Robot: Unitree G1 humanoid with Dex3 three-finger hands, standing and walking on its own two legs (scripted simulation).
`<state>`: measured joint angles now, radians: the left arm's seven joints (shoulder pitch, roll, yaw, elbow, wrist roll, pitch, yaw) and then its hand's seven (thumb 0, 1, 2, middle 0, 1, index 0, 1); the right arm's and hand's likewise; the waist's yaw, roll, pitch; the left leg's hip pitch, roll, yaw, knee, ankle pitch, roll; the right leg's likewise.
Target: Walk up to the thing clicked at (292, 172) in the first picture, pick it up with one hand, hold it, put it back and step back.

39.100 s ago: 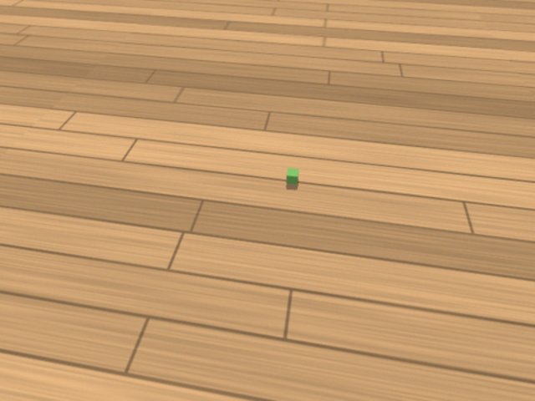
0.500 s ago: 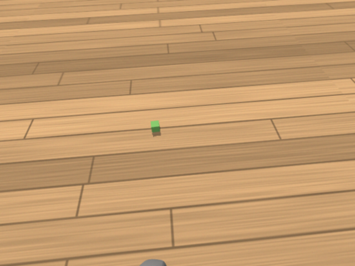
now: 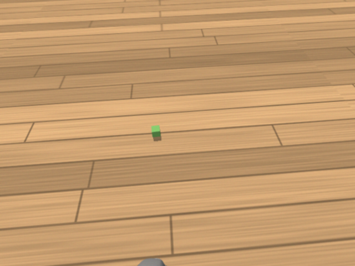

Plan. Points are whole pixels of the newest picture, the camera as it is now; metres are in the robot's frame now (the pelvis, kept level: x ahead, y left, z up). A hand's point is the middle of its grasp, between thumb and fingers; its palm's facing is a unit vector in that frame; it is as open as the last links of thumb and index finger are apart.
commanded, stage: step back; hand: left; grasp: from above
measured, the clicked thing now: (155, 131) +1.07 +0.24 -0.74
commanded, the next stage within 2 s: stand in 0.40 s
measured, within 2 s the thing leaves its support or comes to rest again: neither
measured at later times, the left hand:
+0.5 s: hand out of the picture +0.13 +0.27 -0.15, palm faces -0.04 -0.94 -0.35, open 7.3 cm
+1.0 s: hand out of the picture +0.11 +0.26 -0.14, palm faces -0.08 -0.94 -0.34, open 7.3 cm
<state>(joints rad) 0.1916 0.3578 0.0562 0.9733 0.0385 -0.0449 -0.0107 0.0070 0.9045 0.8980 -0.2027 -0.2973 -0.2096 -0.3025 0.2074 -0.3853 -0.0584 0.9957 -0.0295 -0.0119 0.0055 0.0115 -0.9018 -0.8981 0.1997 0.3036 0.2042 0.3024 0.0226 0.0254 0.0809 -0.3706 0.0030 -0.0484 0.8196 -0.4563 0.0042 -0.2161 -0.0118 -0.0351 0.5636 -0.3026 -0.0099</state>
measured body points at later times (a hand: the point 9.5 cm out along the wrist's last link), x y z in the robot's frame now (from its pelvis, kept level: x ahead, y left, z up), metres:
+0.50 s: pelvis +0.03 +0.01 +0.01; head +0.05 +0.02 +0.46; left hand +0.13 +0.32 -0.12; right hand +0.16 -0.28 -0.11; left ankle +0.07 +0.14 -0.73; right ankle +0.00 -0.12 -0.73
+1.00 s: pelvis +0.02 +0.01 +0.02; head +0.03 +0.02 +0.47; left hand +0.12 +0.31 -0.12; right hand +0.08 -0.29 -0.12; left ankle +0.07 +0.14 -0.73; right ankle +0.00 -0.12 -0.73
